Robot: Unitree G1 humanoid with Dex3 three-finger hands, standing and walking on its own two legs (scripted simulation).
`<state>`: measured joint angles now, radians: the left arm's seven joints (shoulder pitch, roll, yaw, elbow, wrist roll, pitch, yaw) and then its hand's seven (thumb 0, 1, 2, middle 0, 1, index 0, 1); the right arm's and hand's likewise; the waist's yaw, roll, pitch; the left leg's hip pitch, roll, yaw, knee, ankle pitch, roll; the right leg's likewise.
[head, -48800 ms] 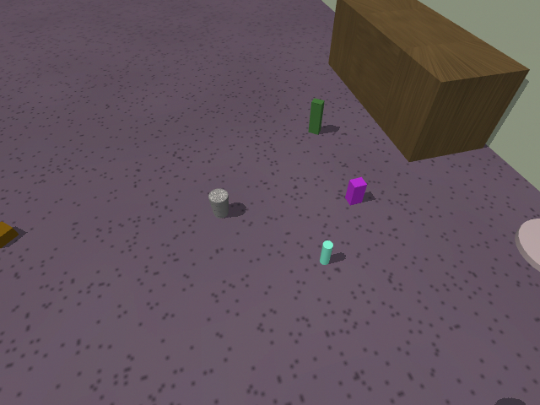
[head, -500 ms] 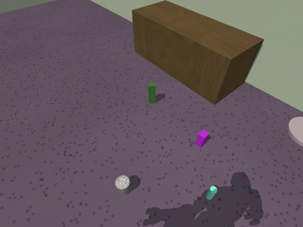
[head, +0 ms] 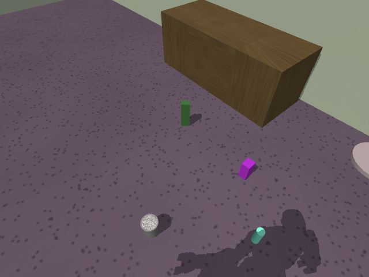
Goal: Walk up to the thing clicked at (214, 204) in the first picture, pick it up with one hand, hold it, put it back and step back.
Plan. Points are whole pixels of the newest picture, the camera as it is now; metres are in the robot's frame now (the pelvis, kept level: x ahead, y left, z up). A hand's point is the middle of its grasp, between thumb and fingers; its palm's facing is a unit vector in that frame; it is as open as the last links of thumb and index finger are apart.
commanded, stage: stand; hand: left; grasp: from above
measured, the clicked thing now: (150, 227) +0.50 +0.20 -0.72
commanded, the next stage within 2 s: rise first in 0.30 s
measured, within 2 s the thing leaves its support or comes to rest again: neither
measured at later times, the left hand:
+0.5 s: hand out of the picture +0.10 +0.25 -0.16, palm faces +0.04 -0.94 -0.33, open 7.7 cm
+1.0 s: hand out of the picture +0.13 +0.26 -0.20, palm faces -0.08 -0.91 -0.41, open 13.8 cm
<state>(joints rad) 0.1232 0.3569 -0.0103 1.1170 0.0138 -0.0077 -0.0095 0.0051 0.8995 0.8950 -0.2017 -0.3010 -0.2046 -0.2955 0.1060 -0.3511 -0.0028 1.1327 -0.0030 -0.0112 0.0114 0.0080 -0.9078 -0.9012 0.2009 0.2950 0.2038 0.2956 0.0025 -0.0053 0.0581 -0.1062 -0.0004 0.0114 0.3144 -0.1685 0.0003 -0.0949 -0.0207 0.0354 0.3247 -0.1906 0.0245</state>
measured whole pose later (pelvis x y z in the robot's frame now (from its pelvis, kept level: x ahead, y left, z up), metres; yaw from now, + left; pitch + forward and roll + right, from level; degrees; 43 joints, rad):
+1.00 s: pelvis -0.01 +0.00 -0.06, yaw +1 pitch +12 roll -1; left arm 0.15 0.32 0.13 0.65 0.19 0.17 -0.02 0.00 -0.46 0.98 -0.06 -1.09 -0.07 -1.08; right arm 0.22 -0.25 -0.03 0.62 0.02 -0.12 -0.03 0.01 -0.91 -0.90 0.20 0.29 0.20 0.30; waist -0.01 0.00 -0.07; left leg -0.71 0.01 -0.02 0.92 -0.43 0.00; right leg -0.68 0.00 0.01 0.90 -0.44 0.02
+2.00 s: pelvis -0.06 +0.00 -0.25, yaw +0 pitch +32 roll -2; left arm -0.31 0.45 0.07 0.76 0.70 0.00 0.12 0.00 -0.54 0.96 -0.09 -1.11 -0.11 -1.09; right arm 0.11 -0.29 -0.04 0.65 0.01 -0.20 0.00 0.01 -0.94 -0.91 0.20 0.29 0.20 0.30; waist -0.05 0.02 -0.19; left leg -1.66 0.00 -0.04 1.74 -0.64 -0.01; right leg -1.61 0.01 0.00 1.73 -0.67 0.02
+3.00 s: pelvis -0.09 +0.01 -0.41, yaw -7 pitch +36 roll -9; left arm -1.07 0.82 0.07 1.40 1.27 -0.19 0.28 0.00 -0.54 1.00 -0.08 -1.05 -0.09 -1.04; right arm 0.18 -0.25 0.08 0.70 -0.11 -0.01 0.12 0.00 -0.93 -0.91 0.20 0.29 0.20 0.30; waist -0.26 -0.01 -0.04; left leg -2.26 0.01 -0.13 2.29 -0.68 0.00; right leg -2.16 0.04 -0.07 2.21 -0.69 0.05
